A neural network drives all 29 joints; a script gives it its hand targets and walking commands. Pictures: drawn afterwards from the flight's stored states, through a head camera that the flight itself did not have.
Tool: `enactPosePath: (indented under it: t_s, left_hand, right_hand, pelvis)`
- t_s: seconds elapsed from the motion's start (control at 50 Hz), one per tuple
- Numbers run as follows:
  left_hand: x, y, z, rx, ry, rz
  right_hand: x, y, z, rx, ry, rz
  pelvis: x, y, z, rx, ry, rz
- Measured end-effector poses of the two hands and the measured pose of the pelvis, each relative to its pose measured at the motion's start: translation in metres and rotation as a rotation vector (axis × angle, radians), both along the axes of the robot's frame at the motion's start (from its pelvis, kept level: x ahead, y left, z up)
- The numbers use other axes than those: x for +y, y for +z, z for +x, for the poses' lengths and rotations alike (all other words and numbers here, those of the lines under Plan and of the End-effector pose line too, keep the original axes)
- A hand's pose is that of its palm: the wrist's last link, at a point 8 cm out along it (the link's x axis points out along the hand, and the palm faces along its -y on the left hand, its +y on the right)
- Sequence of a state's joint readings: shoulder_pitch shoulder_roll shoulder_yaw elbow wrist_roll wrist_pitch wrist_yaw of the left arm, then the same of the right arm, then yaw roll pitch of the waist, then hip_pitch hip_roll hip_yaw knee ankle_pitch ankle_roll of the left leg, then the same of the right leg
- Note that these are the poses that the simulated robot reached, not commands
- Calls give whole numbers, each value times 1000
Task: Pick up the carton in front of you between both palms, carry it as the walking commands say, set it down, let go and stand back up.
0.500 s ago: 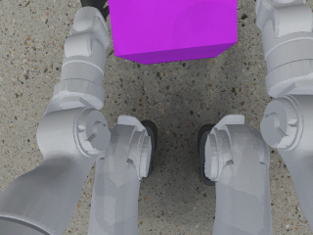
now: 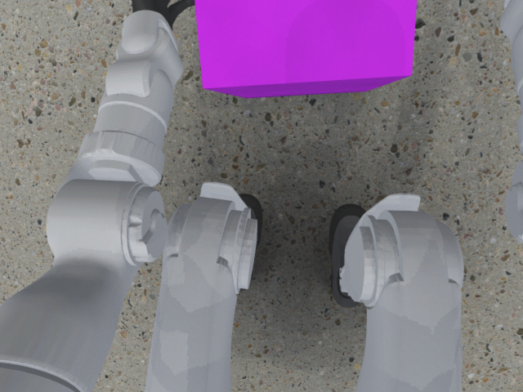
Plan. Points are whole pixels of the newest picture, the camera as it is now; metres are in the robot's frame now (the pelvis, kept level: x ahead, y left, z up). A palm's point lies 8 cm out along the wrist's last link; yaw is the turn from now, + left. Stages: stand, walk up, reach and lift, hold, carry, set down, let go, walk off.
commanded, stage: set down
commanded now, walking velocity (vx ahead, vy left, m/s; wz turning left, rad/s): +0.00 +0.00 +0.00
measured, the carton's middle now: (302, 10) +0.54 +0.00 -0.24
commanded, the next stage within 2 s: let go in 0.98 s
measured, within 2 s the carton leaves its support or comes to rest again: neither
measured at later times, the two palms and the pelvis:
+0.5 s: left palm out of the picture +0.53 +0.16 +0.01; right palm out of the picture +0.57 -0.22 +0.01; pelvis +0.01 +0.01 +0.12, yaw -1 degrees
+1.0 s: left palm out of the picture +0.52 +0.17 +0.16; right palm out of the picture +0.57 -0.23 +0.16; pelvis +0.03 +0.00 +0.26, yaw -2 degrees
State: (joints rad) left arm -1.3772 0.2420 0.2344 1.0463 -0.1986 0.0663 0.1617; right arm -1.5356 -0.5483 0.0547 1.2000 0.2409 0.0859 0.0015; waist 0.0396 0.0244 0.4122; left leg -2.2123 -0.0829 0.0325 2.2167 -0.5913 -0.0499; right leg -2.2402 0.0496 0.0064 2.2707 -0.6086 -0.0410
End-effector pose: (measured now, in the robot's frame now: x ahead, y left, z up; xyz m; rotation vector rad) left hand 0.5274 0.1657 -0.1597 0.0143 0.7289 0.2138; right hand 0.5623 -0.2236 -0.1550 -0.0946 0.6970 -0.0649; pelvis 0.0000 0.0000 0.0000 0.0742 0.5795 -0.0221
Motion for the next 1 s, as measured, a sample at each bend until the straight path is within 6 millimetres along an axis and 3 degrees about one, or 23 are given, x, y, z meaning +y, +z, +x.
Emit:
enactPosePath:
  t_s: [0.08, 0.16, 0.38, 1.0]
  left_hand:
    - [-2, 23, 6, -52, -3, 1]
    - [-5, 57, 6, -82, -1, 2]
    - [-5, 135, 3, -71, 14, 4]
    - [3, 320, -3, -89, 18, 18]
  right_hand:
    - [11, 24, 11, -39, 16, 8]
    - [17, 54, 10, -55, 20, 3]
    - [4, 133, 4, -33, 4, -2]
    - [-6, 316, 8, -34, 36, 3]
  pelvis:
    - [2, 7, 1, 24, 3, -5]
    - [4, 26, 2, 53, 11, -13]
    - [6, 93, 6, 169, 6, -18]
    - [-4, 258, 31, 214, -19, -12]
